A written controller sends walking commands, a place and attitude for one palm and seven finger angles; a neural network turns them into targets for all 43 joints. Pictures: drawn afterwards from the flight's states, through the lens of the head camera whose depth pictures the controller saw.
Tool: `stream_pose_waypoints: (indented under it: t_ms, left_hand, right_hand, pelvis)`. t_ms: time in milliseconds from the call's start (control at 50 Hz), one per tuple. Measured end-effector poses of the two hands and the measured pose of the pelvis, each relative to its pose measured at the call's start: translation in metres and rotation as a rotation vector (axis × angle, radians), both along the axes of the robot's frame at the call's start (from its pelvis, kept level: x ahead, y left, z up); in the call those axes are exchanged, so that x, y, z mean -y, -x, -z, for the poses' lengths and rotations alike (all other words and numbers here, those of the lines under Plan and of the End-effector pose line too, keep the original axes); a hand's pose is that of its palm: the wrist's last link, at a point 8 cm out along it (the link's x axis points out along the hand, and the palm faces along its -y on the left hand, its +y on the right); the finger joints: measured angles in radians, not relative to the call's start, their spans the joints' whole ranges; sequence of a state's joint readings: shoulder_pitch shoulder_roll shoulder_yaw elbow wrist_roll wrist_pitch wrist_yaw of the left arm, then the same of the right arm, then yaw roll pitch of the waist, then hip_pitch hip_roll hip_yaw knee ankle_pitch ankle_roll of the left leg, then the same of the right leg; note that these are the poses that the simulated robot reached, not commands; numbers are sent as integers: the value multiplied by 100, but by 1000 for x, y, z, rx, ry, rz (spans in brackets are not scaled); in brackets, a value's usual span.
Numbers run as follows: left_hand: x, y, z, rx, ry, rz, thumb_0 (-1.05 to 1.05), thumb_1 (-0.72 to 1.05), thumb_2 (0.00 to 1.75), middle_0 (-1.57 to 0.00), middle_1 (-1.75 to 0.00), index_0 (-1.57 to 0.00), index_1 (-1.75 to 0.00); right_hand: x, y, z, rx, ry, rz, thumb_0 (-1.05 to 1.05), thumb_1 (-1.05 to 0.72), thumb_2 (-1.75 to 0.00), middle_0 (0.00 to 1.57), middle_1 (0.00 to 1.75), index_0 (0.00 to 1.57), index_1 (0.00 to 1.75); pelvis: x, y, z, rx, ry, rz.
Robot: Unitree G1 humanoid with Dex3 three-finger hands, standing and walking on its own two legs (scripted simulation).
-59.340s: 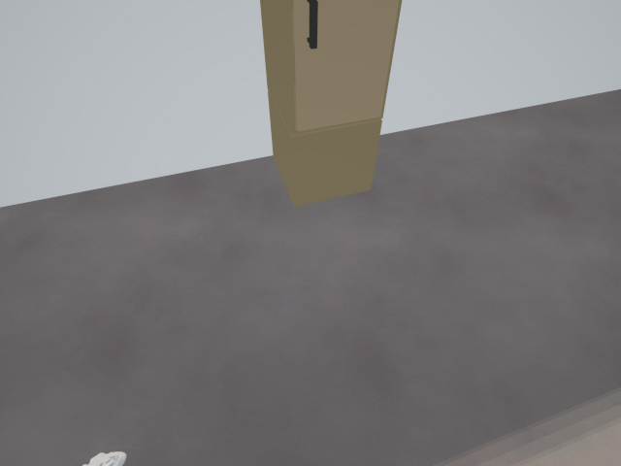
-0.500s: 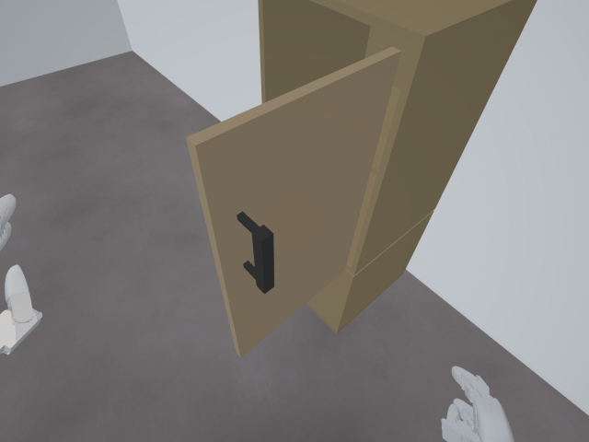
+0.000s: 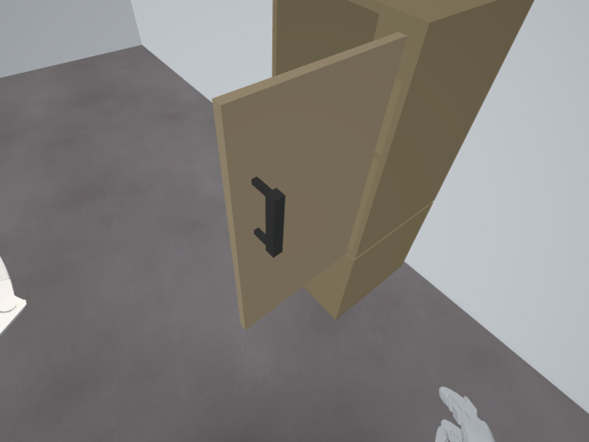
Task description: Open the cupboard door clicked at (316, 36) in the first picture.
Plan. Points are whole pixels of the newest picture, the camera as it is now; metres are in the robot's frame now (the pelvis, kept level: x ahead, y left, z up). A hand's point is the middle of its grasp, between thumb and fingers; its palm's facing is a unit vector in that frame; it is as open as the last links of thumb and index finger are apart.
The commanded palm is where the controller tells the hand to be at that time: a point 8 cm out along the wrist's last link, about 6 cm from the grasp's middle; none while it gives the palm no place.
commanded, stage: step back with the hand held close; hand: left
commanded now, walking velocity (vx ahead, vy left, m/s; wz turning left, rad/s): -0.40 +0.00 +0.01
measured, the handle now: (266, 217) +0.43 +0.07 +0.06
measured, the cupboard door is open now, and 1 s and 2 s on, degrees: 92 92 92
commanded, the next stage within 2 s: stop stepping back and stand still in 0.30 s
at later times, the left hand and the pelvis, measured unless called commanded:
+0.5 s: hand out of the picture +0.09 +0.22 +0.16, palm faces +0.30 -0.81 -0.50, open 7.4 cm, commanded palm +0.02 +0.26 +0.19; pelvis -0.13 -0.03 +0.01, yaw -3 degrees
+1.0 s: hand out of the picture -0.01 +0.23 +0.17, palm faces +0.43 -0.78 -0.45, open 7.4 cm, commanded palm -0.07 +0.26 +0.19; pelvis -0.22 -0.04 +0.00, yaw -1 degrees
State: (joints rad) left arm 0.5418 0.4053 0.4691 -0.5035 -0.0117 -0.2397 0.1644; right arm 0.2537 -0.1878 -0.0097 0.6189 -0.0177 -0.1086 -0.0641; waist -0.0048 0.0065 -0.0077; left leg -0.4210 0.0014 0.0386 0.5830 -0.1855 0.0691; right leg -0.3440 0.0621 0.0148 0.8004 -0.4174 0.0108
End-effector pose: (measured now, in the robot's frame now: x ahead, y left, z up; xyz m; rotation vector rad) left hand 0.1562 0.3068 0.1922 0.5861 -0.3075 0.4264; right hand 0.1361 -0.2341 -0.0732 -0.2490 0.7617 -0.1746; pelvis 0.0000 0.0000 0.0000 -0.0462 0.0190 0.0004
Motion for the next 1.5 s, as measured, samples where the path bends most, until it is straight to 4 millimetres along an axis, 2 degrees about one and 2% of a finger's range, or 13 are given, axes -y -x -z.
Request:
stream_pose_waypoints:
  t_ms: [160, 260, 440, 580, 700, 840, 960, 1220, 1280, 1360, 1420, 1480, 1500]
  left_hand:
    - [45, 6, 8, -68, 40, 116, 2, 89, 90, -21, -30, -21, -30]
    - [70, 32, 0, -111, -25, 226, 2, 89, 90, -21, -30, -21, -30]
    - [44, 79, 4, -107, 1, 129, 1, 89, 90, -21, -30, -21, -30]
    - [58, 136, 4, -151, 24, 133, 2, 89, 90, -21, -30, -21, -30]
    - [63, 184, -2, -120, 15, 56, 1, 89, 90, -21, -30, -21, -30]
    - [60, 204, 1, -30, 93, 9, 1, 89, 90, -21, -30, -21, -30]
    - [48, 208, 8, -28, 75, 25, 1, 89, 90, -21, -30, -21, -30]
    - [53, 212, 4, -51, 30, 37, 1, 89, 90, -21, -30, -21, -30]
    - [41, 198, 52, -228, 110, 10, 1, 89, 90, -21, -30, -21, -30]
    - [42, 199, 187, -693, 362, -74, 0, 90, 90, -20, -30, -20, -30]
    - [78, 238, 272, -1062, 517, -103, 1, 91, 90, -19, -30, -19, -30]
    - [125, 296, 317, -1339, 640, -88, 1, 91, 90, -19, -30, -19, -29]
    - [127, 309, 321, -1340, 697, -139, -1, 95, 90, -20, -30, -20, -30]
  right_hand:
    - [12, 10, -3, 46, -43, -43, 1, -90, -90, 21, 30, 20, 30]
    - [34, 34, -10, 59, -47, 7, 1, -90, -90, 21, 30, 20, 30]
    - [55, 87, -21, 4, 56, 50, 1, -90, -90, 20, 30, 20, 30]
    - [43, 140, -27, 79, 8, 22, 1, -90, -90, 20, 30, 20, 30]
    - [42, 183, -9, 30, -37, -8, 1, -90, -90, 21, 30, 20, 30]
    - [60, 226, -2, -46, 4, 23, 2, -90, -90, 21, 30, 20, 30]
    - [66, 236, -1, -17, 60, 66, 2, -90, -90, 20, 30, 20, 30]
    - [32, 220, 12, -1, -69, -1, 2, -90, -90, 20, 30, 20, 30]
    - [29, 218, 25, -62, -91, -50, 1, -90, -90, 20, 30, 20, 30]
    - [27, 228, 57, -173, -86, -81, 1, -90, -90, 20, 30, 20, 30]
    - [27, 244, 66, -250, -96, -68, 1, -90, -90, 20, 30, 20, 30]
    - [29, 266, 66, -348, -106, -22, 1, -90, -90, 20, 30, 20, 30]
    - [30, 275, 64, -385, -102, -10, 1, -90, -90, 20, 30, 20, 30]
  pelvis:
    - [22, 44, -2, -55, -28, 71]
    - [34, 72, -4, -38, -9, 65]
    - [31, 110, -9, -31, -32, 53]
    - [37, 155, -12, 1, -32, 53]
    - [51, 190, -11, 12, -49, 35]
    - [51, 204, -14, 0, -70, 14]
    - [36, 213, -4, 13, -53, 0]
    - [38, 216, -1, 31, -43, 6]
    - [31, 216, 1, 11, -48, -30]
    - [25, 218, 17, -3, -64, -44]
    - [30, 218, 16, 12, -85, -44]
    - [34, 216, 8, 22, -74, -36]
    - [36, 216, 6, 20, -66, -41]
